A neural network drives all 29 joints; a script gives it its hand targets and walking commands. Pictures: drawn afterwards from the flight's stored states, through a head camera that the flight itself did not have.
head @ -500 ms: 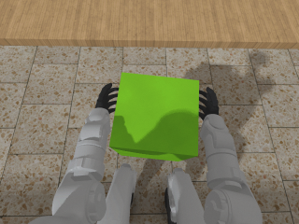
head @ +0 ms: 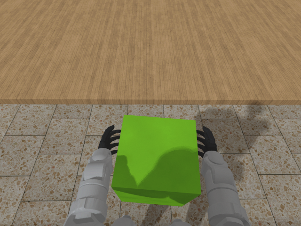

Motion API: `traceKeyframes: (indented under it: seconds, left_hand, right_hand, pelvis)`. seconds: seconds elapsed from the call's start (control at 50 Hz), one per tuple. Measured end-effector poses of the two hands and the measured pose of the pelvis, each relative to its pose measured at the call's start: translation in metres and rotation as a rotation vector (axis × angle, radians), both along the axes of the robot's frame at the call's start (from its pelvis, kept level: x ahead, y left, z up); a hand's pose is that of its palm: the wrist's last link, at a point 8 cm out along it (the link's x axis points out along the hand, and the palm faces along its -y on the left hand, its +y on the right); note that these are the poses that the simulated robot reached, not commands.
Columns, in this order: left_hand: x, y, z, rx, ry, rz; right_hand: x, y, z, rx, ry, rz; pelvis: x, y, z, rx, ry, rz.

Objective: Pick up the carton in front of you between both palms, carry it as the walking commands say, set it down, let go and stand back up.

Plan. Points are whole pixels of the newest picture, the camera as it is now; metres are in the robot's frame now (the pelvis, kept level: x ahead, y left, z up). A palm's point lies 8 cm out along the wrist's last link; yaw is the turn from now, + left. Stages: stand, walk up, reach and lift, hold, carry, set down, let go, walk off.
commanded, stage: reach and lift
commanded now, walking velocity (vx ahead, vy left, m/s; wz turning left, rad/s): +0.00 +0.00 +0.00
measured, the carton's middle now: (155, 164) +0.31 +0.00 -0.09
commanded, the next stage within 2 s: hold in 1.24 s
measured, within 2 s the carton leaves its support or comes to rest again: neither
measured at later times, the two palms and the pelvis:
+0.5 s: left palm (98, 146) +0.29 +0.15 +0.06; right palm (221, 148) +0.30 -0.15 +0.07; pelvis -0.01 +0.00 +0.04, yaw +0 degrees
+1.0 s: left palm (98, 140) +0.30 +0.15 +0.07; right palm (222, 142) +0.31 -0.15 +0.08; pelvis +0.01 +0.00 +0.05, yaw +0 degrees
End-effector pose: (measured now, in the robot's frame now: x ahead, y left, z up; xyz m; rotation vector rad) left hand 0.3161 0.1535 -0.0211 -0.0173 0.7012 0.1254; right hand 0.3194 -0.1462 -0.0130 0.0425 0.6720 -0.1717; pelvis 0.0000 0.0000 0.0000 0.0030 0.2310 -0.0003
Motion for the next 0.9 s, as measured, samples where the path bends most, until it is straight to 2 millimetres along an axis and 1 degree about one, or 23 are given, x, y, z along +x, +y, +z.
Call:
traceKeyframes:
  seconds: [0.14, 0.24, 0.3, 0.36, 0.46, 0.58, 0.68, 0.9]
  left_hand:
    - [-0.01, -0.001, 0.043, 0.005, -0.012, 0.006]
    - [-0.017, -0.003, 0.07, 0.012, -0.028, 0.009]
    - [-0.02, -0.004, 0.081, 0.016, -0.027, 0.006]
    - [-0.023, -0.004, 0.085, 0.022, -0.012, -0.001]
    - [-0.026, -0.004, 0.083, 0.023, 0.007, -0.004]
    - [-0.025, -0.003, 0.085, 0.025, 0.001, -0.007]
    - [-0.021, -0.002, 0.089, 0.025, -0.007, -0.007]
    - [-0.017, -0.002, 0.094, 0.039, -0.005, -0.017]
  right_hand:
    - [-0.008, -0.001, 0.042, -0.009, -0.011, 0.016]
    - [-0.013, -0.003, 0.069, -0.018, -0.028, 0.032]
    - [-0.016, -0.004, 0.08, -0.023, -0.027, 0.037]
    - [-0.019, -0.004, 0.083, -0.03, -0.012, 0.038]
    - [-0.023, -0.004, 0.082, -0.034, 0.007, 0.037]
    - [-0.022, -0.003, 0.083, -0.036, 0.001, 0.038]
    - [-0.018, -0.002, 0.087, -0.036, -0.007, 0.038]
    - [-0.014, -0.002, 0.092, -0.05, -0.004, 0.049]
  pelvis:
    - [0.008, 0.0, 0.025, 0.001, -0.123, 0.001]
    - [0.01, 0.0, 0.036, 0.001, -0.209, 0.001]
    - [0.008, 0.0, 0.039, 0.001, -0.253, -0.001]
    - [0.004, -0.001, 0.041, 0.001, -0.284, -0.002]
    - [-0.004, 0.0, 0.041, 0.0, -0.305, -0.003]
    - [-0.008, 0.001, 0.041, 0.0, -0.307, -0.002]
    - [-0.006, 0.002, 0.043, 0.0, -0.306, -0.002]
    - [0.007, 0.003, 0.047, -0.001, -0.313, -0.003]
